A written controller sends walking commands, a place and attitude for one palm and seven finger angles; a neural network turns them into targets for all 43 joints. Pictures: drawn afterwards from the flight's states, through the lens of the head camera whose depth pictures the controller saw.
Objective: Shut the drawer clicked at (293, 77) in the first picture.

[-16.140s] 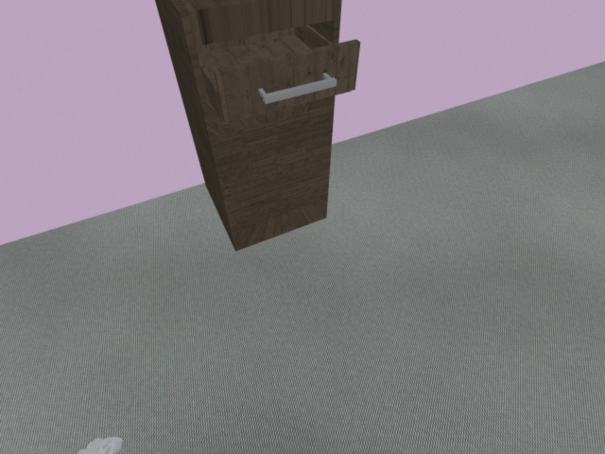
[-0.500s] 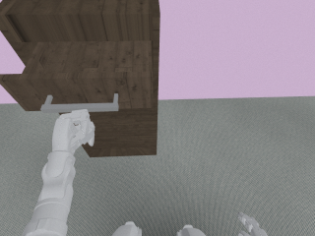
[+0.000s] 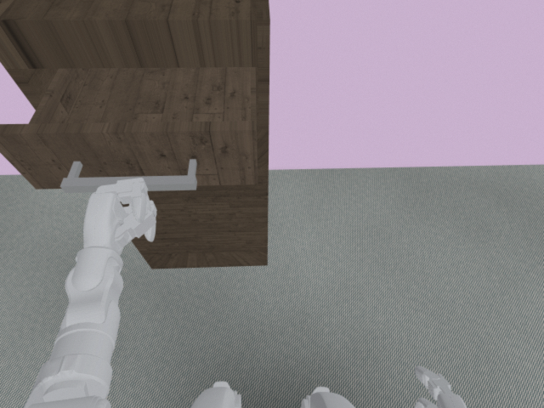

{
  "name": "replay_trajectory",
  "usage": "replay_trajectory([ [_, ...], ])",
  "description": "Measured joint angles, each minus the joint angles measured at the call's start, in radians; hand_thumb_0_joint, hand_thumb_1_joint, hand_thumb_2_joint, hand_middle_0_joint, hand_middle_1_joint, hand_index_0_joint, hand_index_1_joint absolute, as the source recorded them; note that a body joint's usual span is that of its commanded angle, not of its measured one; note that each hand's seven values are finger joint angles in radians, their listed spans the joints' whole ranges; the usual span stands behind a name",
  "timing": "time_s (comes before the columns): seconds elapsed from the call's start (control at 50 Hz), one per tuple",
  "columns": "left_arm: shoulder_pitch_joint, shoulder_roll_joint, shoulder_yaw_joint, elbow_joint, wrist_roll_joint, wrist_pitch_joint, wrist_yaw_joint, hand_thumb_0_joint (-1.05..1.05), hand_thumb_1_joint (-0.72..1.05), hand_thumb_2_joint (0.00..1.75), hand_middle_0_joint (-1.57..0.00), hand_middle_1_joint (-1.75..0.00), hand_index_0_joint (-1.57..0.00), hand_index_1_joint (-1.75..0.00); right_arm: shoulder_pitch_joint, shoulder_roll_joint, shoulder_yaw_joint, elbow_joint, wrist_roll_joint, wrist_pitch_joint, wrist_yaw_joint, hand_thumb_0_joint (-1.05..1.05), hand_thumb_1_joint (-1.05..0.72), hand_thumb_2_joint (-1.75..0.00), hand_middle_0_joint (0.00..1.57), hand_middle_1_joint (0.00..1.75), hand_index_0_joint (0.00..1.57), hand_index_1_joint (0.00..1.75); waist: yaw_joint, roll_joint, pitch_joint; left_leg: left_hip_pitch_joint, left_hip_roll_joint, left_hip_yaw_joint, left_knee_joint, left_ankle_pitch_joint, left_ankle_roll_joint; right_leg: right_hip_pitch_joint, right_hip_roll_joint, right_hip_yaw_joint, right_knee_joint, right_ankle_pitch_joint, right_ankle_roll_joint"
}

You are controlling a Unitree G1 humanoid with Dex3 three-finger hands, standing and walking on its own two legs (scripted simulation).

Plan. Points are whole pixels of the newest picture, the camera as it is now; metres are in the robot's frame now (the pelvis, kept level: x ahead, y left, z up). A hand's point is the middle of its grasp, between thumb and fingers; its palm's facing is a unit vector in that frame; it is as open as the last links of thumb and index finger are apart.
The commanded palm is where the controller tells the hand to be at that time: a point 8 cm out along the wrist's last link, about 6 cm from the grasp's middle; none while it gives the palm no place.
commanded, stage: push the drawer shut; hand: left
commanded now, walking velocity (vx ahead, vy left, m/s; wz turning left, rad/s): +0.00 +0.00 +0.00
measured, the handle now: (132, 175) +0.45 +0.23 +0.06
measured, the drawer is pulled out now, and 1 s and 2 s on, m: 0.15 0.03 0.00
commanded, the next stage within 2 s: pull the fist back off the drawer in 1.80 s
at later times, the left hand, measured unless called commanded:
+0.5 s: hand (152, 183) +0.44 +0.20 +0.05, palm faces +0.04 -1.00 -0.02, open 3.2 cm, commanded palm +0.42 +0.25 +0.06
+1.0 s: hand (158, 152) +0.50 +0.20 +0.05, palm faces +0.05 -1.00 -0.01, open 3.2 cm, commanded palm +0.48 +0.25 +0.06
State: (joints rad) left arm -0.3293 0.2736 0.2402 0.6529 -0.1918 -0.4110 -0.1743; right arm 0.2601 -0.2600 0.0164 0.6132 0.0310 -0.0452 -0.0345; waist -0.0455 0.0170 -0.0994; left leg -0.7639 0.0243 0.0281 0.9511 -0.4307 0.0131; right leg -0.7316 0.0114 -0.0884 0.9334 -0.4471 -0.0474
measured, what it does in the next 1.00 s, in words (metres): stands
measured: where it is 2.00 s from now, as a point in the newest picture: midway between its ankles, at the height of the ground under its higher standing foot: outside the picture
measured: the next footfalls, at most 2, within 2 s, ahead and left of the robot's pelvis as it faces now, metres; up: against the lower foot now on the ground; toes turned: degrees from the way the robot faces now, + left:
none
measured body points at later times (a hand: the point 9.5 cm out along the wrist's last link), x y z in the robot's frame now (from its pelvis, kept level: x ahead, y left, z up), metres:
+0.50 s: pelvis +0.00 +0.00 -0.01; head +0.09 +0.01 +0.43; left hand +0.43 +0.25 +0.06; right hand +0.06 -0.26 -0.12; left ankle +0.02 +0.11 -0.68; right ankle +0.01 -0.09 -0.68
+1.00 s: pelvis +0.00 +0.02 -0.01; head +0.12 +0.03 +0.42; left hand +0.49 +0.26 +0.06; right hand +0.00 -0.25 -0.12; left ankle +0.02 +0.11 -0.68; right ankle +0.01 -0.09 -0.68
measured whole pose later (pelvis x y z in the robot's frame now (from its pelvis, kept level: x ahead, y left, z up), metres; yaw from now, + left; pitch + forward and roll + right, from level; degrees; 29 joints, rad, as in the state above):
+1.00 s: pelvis +0.00 +0.02 -0.01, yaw -2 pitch +21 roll -3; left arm -0.83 0.47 0.41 1.15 -0.09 -0.44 -0.19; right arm 0.37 -0.27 0.03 0.64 -0.01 0.05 -0.01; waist -0.16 0.02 -0.11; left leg -0.94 0.04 0.04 1.03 -0.45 0.04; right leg -0.90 0.03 -0.07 0.97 -0.43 -0.02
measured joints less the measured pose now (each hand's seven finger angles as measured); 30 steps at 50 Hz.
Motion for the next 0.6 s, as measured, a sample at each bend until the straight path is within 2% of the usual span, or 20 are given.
replay_trajectory([
  [0.22, -0.116, 0.036, 0.032, 0.128, 0.009, -0.015, -0.029, 0.01, 0.84, 0.92, -1.40, -1.60, -1.40, -1.60, 0.014, 0.005, 0.003, 0.024, -0.001, 0.014, -0.004, 0.01, -0.90, -0.90, 0.20, 0.30, 0.20, 0.30, -0.009, 0.000, 0.000, -0.030, 0.002, -0.006, 0.016, -0.003, -0.002, -0.026, 0.002, -0.006, 0.010, -0.002, -0.002],
  [0.44, -0.250, 0.088, 0.089, 0.279, 0.026, -0.023, -0.055, 0.02, 0.82, 0.90, -1.40, -1.60, -1.40, -1.60, 0.047, 0.002, 0.006, 0.032, -0.006, 0.036, -0.001, 0.01, -0.90, -0.90, 0.20, 0.30, 0.20, 0.30, -0.041, -0.003, -0.001, -0.066, 0.009, 0.000, 0.028, -0.003, 0.003, -0.062, 0.008, 0.001, 0.015, 0.007, 0.002],
  [0.6, -0.338, 0.114, 0.105, 0.362, 0.044, -0.039, -0.037, 0.02, 0.82, 0.90, -1.40, -1.60, -1.40, -1.60, 0.073, -0.006, 0.003, 0.039, -0.015, 0.053, 0.007, 0.01, -0.90, -0.90, 0.20, 0.30, 0.20, 0.30, -0.061, 0.001, -0.003, -0.106, 0.008, 0.002, 0.047, -0.006, 0.011, -0.099, 0.007, 0.003, 0.027, 0.009, 0.008],
])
